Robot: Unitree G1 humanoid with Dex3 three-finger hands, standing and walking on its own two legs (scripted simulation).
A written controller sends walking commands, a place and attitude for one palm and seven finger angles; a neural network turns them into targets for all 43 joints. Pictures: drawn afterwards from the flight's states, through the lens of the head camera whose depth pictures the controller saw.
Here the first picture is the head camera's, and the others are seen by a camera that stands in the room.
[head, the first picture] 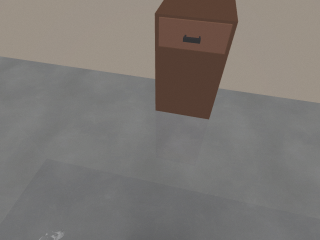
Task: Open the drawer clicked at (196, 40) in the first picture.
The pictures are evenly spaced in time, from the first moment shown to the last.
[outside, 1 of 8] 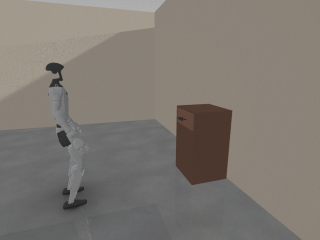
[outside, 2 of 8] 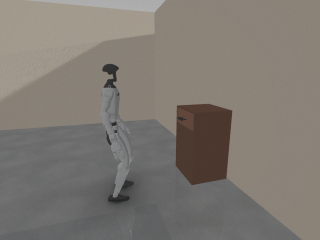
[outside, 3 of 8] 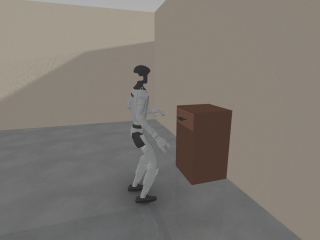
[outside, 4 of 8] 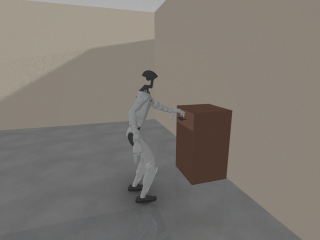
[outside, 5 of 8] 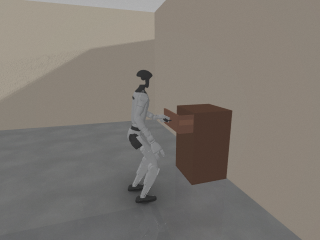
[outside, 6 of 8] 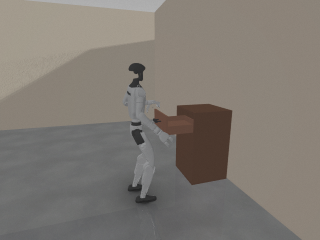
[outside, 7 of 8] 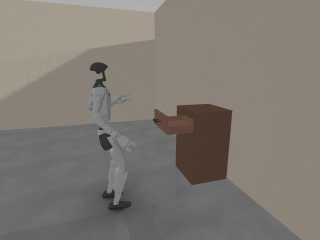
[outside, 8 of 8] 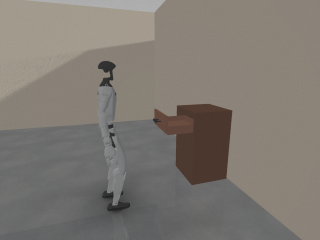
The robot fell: no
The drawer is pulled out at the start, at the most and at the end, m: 0.00 0.30 0.30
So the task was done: yes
